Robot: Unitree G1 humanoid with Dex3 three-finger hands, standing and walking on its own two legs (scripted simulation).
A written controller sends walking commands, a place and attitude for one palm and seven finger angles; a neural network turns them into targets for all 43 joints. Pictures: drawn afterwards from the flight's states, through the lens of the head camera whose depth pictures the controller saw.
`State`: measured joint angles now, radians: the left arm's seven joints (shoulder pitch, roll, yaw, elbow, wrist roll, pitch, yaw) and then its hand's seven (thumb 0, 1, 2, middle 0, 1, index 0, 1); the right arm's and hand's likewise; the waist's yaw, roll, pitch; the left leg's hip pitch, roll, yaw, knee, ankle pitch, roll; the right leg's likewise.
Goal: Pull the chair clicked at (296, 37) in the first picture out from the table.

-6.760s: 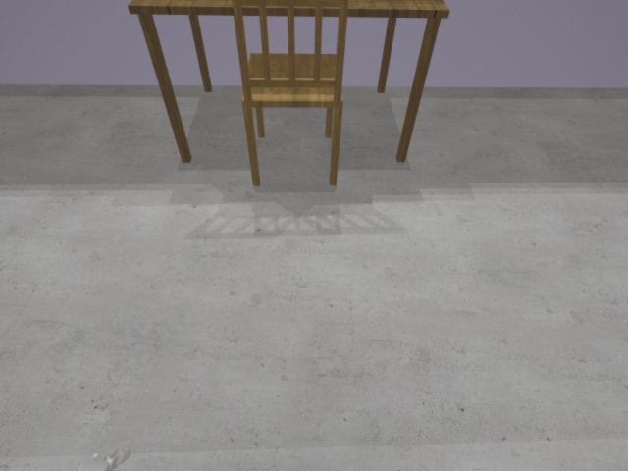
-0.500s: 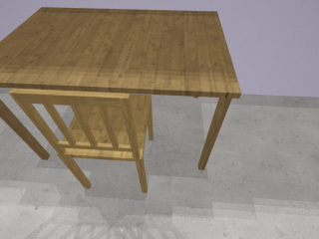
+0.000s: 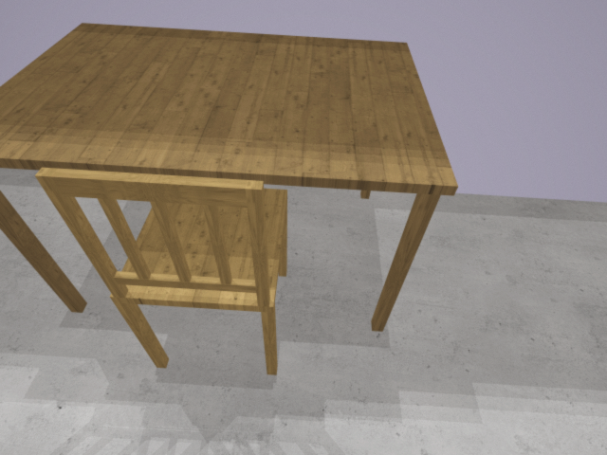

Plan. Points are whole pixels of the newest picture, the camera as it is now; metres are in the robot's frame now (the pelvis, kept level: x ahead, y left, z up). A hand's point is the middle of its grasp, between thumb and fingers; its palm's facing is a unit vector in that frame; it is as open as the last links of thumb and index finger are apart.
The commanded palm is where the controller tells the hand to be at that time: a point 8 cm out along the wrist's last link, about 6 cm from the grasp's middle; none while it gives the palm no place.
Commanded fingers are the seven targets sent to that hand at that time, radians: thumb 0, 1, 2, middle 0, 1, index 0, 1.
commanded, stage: come to a stop and stand still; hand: left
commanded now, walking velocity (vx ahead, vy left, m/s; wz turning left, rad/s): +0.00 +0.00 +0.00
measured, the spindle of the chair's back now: (173, 243) +0.52 +0.30 -0.11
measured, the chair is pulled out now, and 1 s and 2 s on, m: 0.00 0.00 0.00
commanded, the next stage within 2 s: look again from close up in 0.24 s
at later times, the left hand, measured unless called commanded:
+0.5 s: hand out of the picture -0.02 +0.16 -0.18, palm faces +0.02 -0.98 -0.20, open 7.3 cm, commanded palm none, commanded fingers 0.00 0.90 0.90 -0.20 -0.30 -0.20 -0.30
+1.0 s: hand out of the picture -0.01 +0.16 -0.18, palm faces +0.03 -0.98 -0.21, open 7.3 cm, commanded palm none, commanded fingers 0.00 0.90 0.90 -0.20 -0.30 -0.20 -0.30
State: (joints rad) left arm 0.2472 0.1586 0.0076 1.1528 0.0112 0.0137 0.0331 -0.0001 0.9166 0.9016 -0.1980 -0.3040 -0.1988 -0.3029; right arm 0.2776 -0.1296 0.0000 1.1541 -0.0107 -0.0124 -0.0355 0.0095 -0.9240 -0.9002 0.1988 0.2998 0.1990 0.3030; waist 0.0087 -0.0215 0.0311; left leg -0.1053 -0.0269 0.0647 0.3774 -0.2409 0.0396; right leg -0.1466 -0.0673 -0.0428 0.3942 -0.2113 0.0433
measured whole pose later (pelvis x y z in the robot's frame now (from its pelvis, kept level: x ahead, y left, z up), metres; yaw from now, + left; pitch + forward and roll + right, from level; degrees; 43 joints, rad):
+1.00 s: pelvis -0.04 -0.03 -0.01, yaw +0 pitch -3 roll +0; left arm 0.29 0.18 0.00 1.03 0.01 0.00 0.03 0.00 0.91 0.90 -0.20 -0.30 -0.20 -0.30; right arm 0.26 -0.17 -0.01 1.06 -0.02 0.01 -0.01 0.01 -0.92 -0.90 0.20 0.30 0.20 0.30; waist 0.00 0.00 0.02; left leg -0.21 0.02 0.04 0.49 -0.24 0.00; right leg -0.23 -0.03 -0.06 0.47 -0.20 0.00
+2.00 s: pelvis -0.03 -0.01 +0.00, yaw +0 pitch -1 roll +0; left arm 0.33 0.11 0.01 1.09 0.02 -0.01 0.04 0.00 0.91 0.90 -0.20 -0.30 -0.20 -0.30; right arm 0.30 -0.13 -0.01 1.11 -0.01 0.00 -0.02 0.01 -0.91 -0.90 0.20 0.30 0.20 0.30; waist 0.00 0.00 0.03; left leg -0.21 0.00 0.05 0.46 -0.23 0.02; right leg -0.23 -0.05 -0.05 0.45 -0.19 0.02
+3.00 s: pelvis -0.02 -0.02 +0.00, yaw +0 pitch -1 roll +0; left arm 0.34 0.11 0.01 1.11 0.02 -0.01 0.04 0.00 0.91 0.90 -0.20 -0.30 -0.20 -0.30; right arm 0.33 -0.12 0.00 1.14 -0.01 -0.01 -0.03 0.00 -0.91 -0.90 0.20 0.30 0.20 0.30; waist 0.00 0.00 0.03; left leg -0.18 0.00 0.06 0.43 -0.22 0.02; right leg -0.21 -0.04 -0.05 0.43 -0.19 0.01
